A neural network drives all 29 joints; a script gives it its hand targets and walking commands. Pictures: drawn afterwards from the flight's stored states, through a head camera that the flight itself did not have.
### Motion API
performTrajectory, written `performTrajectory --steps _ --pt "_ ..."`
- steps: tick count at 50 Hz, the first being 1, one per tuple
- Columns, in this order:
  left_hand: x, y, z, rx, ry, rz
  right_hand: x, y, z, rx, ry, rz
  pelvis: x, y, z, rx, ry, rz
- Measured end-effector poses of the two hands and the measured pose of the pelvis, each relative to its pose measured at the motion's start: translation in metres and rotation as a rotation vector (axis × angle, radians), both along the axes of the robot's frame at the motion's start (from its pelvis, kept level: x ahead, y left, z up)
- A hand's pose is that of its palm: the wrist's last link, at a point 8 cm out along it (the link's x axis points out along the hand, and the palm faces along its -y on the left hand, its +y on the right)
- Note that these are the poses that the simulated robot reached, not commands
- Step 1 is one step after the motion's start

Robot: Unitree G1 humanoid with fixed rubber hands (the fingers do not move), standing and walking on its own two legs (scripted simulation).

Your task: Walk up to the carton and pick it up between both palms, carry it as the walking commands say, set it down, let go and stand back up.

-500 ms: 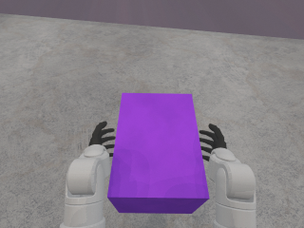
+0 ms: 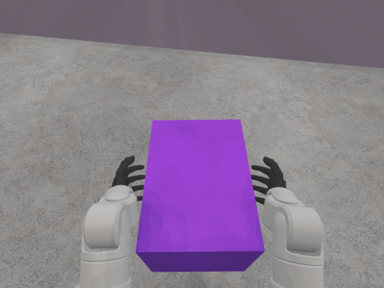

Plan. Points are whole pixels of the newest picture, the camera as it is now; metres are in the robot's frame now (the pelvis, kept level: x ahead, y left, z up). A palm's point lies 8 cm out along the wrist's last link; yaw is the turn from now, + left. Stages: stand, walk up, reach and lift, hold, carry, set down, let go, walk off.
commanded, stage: carry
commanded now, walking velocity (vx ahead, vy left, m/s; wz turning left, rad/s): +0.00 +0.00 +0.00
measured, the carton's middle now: (197, 194) +0.35 -0.01 +0.01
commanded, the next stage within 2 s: hold in 1.12 s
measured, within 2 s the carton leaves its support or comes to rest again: neither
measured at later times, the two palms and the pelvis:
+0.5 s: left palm (110, 213) +0.25 +0.14 +0.11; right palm (278, 211) +0.25 -0.14 +0.11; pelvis -0.03 +0.01 +0.00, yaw +0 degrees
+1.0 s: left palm (113, 216) +0.24 +0.14 +0.10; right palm (281, 213) +0.24 -0.15 +0.11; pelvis -0.04 +0.00 +0.00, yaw +0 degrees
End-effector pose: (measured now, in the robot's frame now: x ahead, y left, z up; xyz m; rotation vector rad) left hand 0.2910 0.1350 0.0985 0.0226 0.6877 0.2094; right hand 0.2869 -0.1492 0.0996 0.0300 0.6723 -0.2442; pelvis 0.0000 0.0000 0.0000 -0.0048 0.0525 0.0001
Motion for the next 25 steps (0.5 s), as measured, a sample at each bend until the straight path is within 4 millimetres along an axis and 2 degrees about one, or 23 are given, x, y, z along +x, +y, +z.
performTrajectory --steps 25 --pt "-0.042 0.01 0.008 -0.012 -0.033 0.0 -0.04 0.009 0.014 -0.006 -0.044 0.008 -0.033 0.007 -0.002 -0.011 -0.055 0.0"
